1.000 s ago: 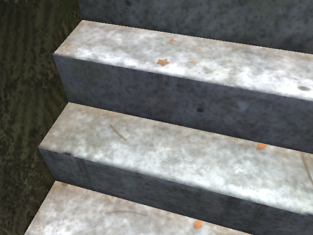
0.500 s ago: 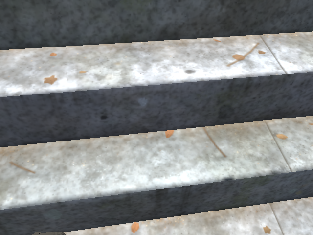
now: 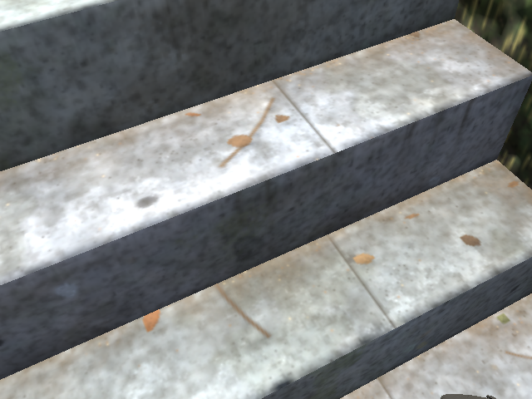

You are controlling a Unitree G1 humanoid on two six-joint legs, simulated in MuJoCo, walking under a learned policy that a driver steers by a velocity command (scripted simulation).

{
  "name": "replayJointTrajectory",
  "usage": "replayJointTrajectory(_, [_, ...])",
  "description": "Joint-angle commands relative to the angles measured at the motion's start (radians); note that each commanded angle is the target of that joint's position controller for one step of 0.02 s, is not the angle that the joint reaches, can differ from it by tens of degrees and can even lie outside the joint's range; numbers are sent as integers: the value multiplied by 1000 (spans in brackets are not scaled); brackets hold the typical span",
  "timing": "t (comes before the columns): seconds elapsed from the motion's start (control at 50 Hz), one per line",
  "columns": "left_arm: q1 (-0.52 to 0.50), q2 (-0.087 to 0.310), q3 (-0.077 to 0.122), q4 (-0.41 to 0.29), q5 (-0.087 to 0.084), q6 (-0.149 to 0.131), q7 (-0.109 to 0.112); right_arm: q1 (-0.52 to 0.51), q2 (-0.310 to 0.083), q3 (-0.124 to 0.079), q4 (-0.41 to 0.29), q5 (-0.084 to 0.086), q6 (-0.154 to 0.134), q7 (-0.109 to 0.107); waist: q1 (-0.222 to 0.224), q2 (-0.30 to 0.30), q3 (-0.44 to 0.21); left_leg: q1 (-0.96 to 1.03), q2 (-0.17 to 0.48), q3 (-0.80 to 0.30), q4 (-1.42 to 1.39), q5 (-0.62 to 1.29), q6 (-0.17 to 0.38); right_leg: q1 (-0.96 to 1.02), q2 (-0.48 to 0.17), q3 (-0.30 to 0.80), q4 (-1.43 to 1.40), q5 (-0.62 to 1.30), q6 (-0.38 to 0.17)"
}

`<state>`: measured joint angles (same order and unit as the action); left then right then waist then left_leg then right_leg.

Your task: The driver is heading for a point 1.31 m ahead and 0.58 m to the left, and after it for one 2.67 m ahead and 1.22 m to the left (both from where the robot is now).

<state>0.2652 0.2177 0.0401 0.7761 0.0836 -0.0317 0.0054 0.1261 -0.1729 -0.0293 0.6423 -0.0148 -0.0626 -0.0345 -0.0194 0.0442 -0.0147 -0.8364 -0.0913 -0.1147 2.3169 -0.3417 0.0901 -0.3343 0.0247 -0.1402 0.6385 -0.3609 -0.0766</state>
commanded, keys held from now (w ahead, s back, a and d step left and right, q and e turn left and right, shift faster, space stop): w+q+shift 0.80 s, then w+shift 0.20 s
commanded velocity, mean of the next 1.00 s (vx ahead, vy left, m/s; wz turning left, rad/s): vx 0.99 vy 0.00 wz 0.74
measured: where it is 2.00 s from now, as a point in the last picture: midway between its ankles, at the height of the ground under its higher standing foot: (259, 148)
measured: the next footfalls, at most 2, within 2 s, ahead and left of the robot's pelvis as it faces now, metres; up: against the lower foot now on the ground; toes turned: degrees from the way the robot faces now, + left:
left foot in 0.32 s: +0.16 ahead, +0.06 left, +0.22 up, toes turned +18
right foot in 0.84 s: +0.31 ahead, -0.19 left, +0.22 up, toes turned +37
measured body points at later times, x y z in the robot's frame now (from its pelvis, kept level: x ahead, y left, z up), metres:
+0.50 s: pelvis +0.12 -0.02 +0.18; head +0.12 -0.05 +0.62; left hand +0.23 +0.25 +0.13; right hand +0.36 -0.18 +0.05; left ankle +0.12 +0.05 -0.50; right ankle +0.16 -0.16 -0.28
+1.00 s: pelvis +0.31 -0.07 +0.22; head +0.35 -0.08 +0.67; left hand +0.15 +0.12 +0.09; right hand +0.63 -0.05 +0.15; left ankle +0.22 +0.02 -0.19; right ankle +0.28 -0.21 -0.50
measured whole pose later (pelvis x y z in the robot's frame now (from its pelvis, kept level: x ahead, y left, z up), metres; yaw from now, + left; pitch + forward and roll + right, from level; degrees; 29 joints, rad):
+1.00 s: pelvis +0.31 -0.07 +0.22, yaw +47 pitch +4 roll -2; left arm 0.38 0.16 0.04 0.94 0.06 -0.13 0.01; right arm 0.03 -0.17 -0.04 0.57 -0.06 -0.04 -0.03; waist -0.03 0.13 -0.05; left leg -1.13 -0.11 -0.12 2.21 -0.41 0.13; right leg -0.11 0.05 -0.19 0.50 -0.47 -0.05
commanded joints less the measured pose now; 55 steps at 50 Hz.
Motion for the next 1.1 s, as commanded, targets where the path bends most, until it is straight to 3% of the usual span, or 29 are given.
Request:
replayJointTrajectory(0.02, [86, 18, -13, 80, -10, -47, 7, -150, 90, 47, -195, -16, 12, -2, -53, -146, 22, -503, -17, -25, 396, -89, 53, 148, -394, 223, -403, 301, -62])
replayJointTrajectory(0.04, [48, 25, -18, 98, -8, -69, -7, -197, 94, 55, -222, -5, 26, -10, -82, -119, 81, -469, -16, 7, 303, -87, 58, 23, -360, 131, -466, 326, -8])
replayJointTrajectory(0.06, [279, -25, -23, 158, -22, -76, 23, -299, 78, 53, -168, -53, 15, -8, 94, 46, -25, -691, -48, 75, 353, -86, 59, 546, -265, 196, -259, 799, -4])
replayJointTrajectory(0.12, [386, 82, 5, 204, -24, -103, 48, -299, 80, 61, -184, -40, 25, 29, 71, -32, -180, -597, -16, 111, -31, -193, 55, 730, -280, 131, -272, 984, 22])
replayJointTrajectory(0.18, [337, 68, 0, 210, -36, -107, 53, -419, 130, 91, -252, -52, 70, 29, 27, -126, -98, -469, 36, 217, -217, -181, 40, 525, -283, 65, -464, 832, 33])
replayJointTrajectory(0.22, [147, 46, -13, 169, -65, -114, 65, -346, 109, 105, -248, -49, 81, 13, -85, -158, -83, -73, 45, 236, -533, -241, 83, 306, -243, -133, -473, 1506, 58])
replayJointTrajectory(0.24, [180, -4, -33, 153, -114, -100, 90, -415, 88, 105, -229, -12, 65, 17, -35, -93, -217, 196, -17, 264, -742, -160, 90, 254, -196, -102, -377, 1958, 77])
replayJointTrajectory(0.26, [294, 130, -20, 133, -110, -98, 102, -344, 61, 108, -257, 69, 78, 6, 8, -300, -348, 293, -78, 262, -1008, -468, 62, 372, -228, -65, -314, 2237, 81])
replayJointTrajectory(0.28, [300, 221, 16, 146, -110, -89, 100, -234, 14, 81, -216, 80, 115, -6, -46, -309, -449, 351, -79, 215, -1054, -390, 52, 414, -264, -30, -190, 2206, 61])
replayJointTrajectory(0.3, [128, 370, 60, 61, -122, -93, 92, 11, -44, 59, -172, 29, 133, -20, -173, -329, -578, 463, -69, 75, -1038, -350, 46, 445, -353, -7, 8, 2213, -12])
replayJointTrajectory(0.32, [46, 381, 67, -48, -147, -100, 48, 156, -177, 12, -74, -10, 130, -3, -165, -112, -676, 664, -221, 143, -1167, -390, 18, 332, -350, 1, 236, 2034, -158])
replayJointTrajectory(0.36, [-154, 100, 0, -185, -37, -92, -37, -221, -246, -64, -144, -72, 159, -18, -53, 219, -447, 653, 48, -576, -1681, -383, 267, -398, 56, 172, 1046, 419, -54])
replayJointTrajectory(0.38, [-251, -16, -28, -259, 10, -69, -27, -264, -195, -60, -155, -63, 145, -13, -50, 87, -292, 501, 153, -747, -1767, -462, 353, -605, 108, 289, 1529, 327, -6])
replayJointTrajectory(0.42, [-206, -153, -93, -333, 26, -26, -3, -131, -151, -22, -20, -42, 96, -18, 66, -117, 47, 218, 145, -591, -1824, -310, 233, -755, 39, 309, 1569, 204, 40])
replayJointTrajectory(0.46, [-56, -119, -99, -293, 19, -10, 9, -39, -79, 2, 74, -48, 39, -14, 139, -93, 116, 173, 99, -465, -1847, -264, 184, -752, 13, 284, 1469, 119, 48])
replayJointTrajectory(0.54, [-150, -22, -82, -289, -8, 18, 14, -14, -146, -12, 112, 19, -19, -5, 122, -61, 89, 109, 65, -279, -1909, -156, 231, -618, -45, 153, 1157, 193, 98])
replayJointTrajectory(0.6, [-168, -38, -68, -282, -26, 9, 4, -19, -168, -31, 95, 6, -39, -13, 78, 70, -70, 211, 88, -307, -1955, 25, 281, -525, -27, 105, 1279, 221, 57])
replayJointTrajectory(0.7, [-441, -59, -84, -395, -19, -25, -3, 242, -209, -96, 117, -11, -59, -48, -67, 40, -71, 796, 199, -525, -1977, 35, 256, -886, -75, 258, 1146, -128, 37])
replayJointTrajectory(0.76, [-251, -5, -84, -357, -59, -34, -24, -82, -226, -102, 9, -4, -52, -53, 147, 14, -132, 373, 127, -303, -1975, 370, 175, -173, -82, 199, 438, -154, 17])
replayJointTrajectory(0.8, [114, 67, -22, -223, -135, -48, 1, -181, -186, -96, -32, -20, -40, -39, 354, -116, -219, 249, -19, -166, -1425, 900, 126, 344, -104, 157, -150, 194, 27])
replayJointTrajectory(0.82, [207, 69, -6, -123, -161, -41, 6, -171, -100, -75, -43, -69, -51, -29, 346, -155, -177, 283, -69, -88, -1113, 554, 86, 369, -117, 86, -461, 501, 22])
replayJointTrajectory(0.84, [143, 9, -27, -49, -129, -49, 8, -105, 39, -47, -42, -86, -54, -9, 194, -221, -40, 0, -145, -86, -702, -18, 86, 431, -159, 100, -467, 712, 63])
replayJointTrajectory(0.86, [57, 34, -37, -36, -36, -70, -3, 2, 119, -16, -108, -29, -71, 1, -19, -200, -37, -360, -121, -158, -396, -38, 54, 593, -292, 242, 1, 1570, 174])
replayJointTrajectory(0.88, [129, 24, -15, -12, 31, -55, -1, 67, 50, -20, -111, -19, -64, 12, -44, -149, -232, -486, -64, -91, -237, -39, 1, 780, -382, 301, 13, 1429, 56])
replayJointTrajectory(0.9, [75, 77, 18, -51, 38, -58, 27, 77, 21, -6, -142, -36, -37, 8, -53, -216, -320, -476, 7, -119, -100, -20, -10, 640, -487, 512, -186, 639, -50])
replayJointTrajectory(0.94, [-17, 19, 7, 10, -23, -117, 12, -177, 0, 13, -197, -66, -1, 4, -21, -153, 5, -636, 28, -89, 77, -63, 10, 379, -412, 431, -407, 333, -30])
replayJointTrajectory(0.98, [15, 1, -2, 84, -29, -153, 5, -343, -30, 3, -230, -46, 10, 5, 4, -95, 182, -610, 17, -39, -70, -94, 55, 249, -306, 203, -430, 870, 47])
replayJointTrajectory(1.08, [356, 11, 14, 279, -77, -114, 8, -480, 68, 60, -305, -24, 39, 15, 64, -80, 109, -484, -13, 230, -457, -275, 106, 375, -228, 20, -588, 1361, 64])
replayJointTrajectory(1.1, [195, 87, 15, 202, -112, -106, 22, -336, 35, 79, -274, -5, 55, 22, -51, -107, -35, 9, -13, 393, -849, -290, 93, 178, -194, -66, -612, 1773, 22])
